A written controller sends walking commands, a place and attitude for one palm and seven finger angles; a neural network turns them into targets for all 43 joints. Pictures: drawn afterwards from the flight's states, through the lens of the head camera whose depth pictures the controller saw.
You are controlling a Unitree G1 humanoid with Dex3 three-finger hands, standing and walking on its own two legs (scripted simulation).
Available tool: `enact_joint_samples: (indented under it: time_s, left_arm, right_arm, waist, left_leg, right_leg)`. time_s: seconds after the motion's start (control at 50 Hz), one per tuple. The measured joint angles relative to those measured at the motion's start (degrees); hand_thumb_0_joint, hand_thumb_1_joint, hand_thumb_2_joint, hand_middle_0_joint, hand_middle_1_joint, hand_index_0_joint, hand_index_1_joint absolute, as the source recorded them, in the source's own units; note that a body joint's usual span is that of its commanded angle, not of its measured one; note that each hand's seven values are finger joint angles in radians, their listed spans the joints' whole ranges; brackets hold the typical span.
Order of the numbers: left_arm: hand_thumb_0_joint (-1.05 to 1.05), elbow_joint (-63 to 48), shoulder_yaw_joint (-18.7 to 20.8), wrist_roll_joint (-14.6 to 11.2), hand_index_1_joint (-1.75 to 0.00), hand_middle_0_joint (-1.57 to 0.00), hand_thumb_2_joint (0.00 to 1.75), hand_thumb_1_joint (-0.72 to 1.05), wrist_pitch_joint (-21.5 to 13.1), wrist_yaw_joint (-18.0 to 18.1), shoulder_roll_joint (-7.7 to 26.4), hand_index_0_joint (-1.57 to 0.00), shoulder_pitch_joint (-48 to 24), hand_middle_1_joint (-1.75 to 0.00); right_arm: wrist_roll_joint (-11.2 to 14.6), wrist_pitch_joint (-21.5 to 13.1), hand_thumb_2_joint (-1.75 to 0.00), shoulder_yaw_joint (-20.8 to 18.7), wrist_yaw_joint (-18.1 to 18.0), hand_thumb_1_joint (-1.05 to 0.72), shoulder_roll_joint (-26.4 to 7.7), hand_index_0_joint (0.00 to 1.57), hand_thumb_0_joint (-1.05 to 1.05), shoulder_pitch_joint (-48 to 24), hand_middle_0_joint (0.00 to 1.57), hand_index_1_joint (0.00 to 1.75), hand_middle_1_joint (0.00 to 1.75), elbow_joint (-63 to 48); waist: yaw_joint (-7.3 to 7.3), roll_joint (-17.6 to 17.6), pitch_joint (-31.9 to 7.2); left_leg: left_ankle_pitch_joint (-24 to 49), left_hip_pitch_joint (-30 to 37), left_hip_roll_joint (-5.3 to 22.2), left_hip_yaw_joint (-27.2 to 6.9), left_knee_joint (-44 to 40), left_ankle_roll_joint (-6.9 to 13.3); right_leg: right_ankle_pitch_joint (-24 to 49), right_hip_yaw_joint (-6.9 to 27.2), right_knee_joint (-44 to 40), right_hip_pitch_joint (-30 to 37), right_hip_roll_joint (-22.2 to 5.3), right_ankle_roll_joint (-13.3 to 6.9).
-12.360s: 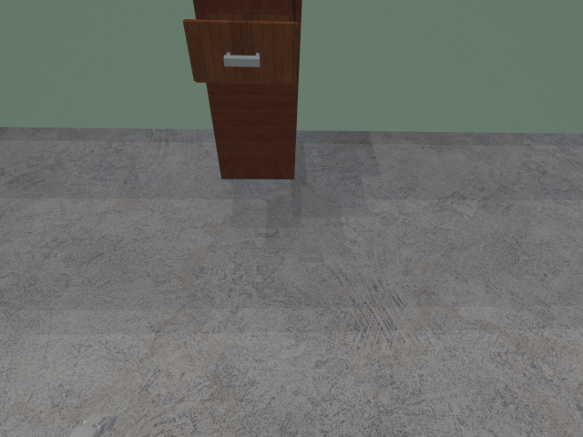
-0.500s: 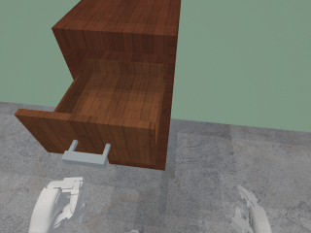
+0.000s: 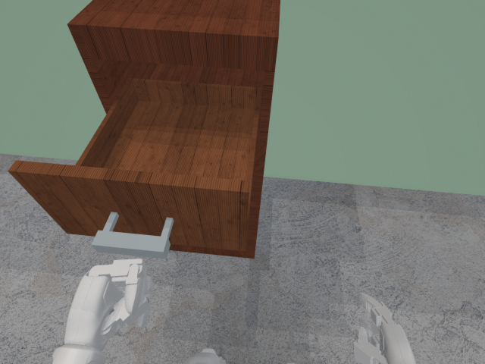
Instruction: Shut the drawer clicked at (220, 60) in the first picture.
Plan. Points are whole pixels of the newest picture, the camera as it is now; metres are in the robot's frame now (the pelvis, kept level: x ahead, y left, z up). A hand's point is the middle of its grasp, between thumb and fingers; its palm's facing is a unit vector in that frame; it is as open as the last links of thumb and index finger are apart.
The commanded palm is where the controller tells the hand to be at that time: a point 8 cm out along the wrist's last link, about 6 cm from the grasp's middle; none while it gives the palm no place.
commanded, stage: bring the fist close to the handle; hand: left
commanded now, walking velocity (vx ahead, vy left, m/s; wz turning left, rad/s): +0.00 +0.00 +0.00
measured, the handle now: (136, 232) +0.30 +0.18 +0.07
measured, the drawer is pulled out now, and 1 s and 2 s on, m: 0.29 0.24 0.12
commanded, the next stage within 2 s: push the drawer shut in 0.18 s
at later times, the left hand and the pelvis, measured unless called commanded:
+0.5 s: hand (162, 291) +0.22 +0.13 +0.06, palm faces -0.08 -1.00 -0.05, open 3.3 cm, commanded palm +0.20 +0.19 +0.07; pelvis +0.00 +0.00 -0.01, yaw +0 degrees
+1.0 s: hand (168, 252) +0.27 +0.13 +0.06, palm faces -0.07 -1.00 -0.06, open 3.2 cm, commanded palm +0.26 +0.19 +0.07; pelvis +0.00 -0.02 +0.00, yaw +1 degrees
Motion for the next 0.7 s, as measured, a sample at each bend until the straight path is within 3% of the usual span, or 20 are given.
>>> enact_joint_samples:
  time_s: [0.3,0.46,0.7]
  left_arm:
    - [0.02,-1.5,-2.0,1.2,-1.6,-1.4,0.9,0.9,-1.6,1.9,0.3,-1.4,0.0,-1.6]
    - [0.02,1.3,-2.8,2.1,-1.6,-1.4,0.9,0.9,1.4,2.4,0.0,-1.4,-4.0,-1.6]
    - [0.04,5.7,-1.0,1.0,-1.6,-1.4,0.9,0.84,0.5,2.5,1.4,-1.4,-8.5,-1.6]
  right_arm:
    - [-0.2,1.1,-0.9,0.2,-0.1,-0.9,-0.6,0.2,0.01,-0.3,0.2,0.3,0.3,-1.9]
    - [-0.2,2.1,-0.9,1.1,-0.2,-0.9,-0.8,0.2,0.01,-0.1,0.2,0.3,0.3,-2.4]
    - [-0.4,1.7,-0.9,1.1,-0.4,-0.9,-1.7,0.2,0.01,0.6,0.2,0.3,0.3,-0.3]
  waist:
    - [0.03,0.0,0.3]
    - [-0.44,0.5,0.2]
    - [-0.64,0.2,0.8]
  left_leg:
    - [-0.5,-2.2,-0.1,-0.5,2.1,0.0]
    - [-0.5,-2.2,0.0,-0.5,1.9,-0.2]
    - [-0.1,-1.2,0.2,-1.1,0.7,-0.9]
  right_leg:
    - [-0.6,-0.6,1.9,-1.9,-0.1,-0.1]
    - [-0.7,-0.6,2.0,-2.0,0.0,-0.3]
    - [-0.5,-1.0,0.7,-1.0,0.3,-1.0]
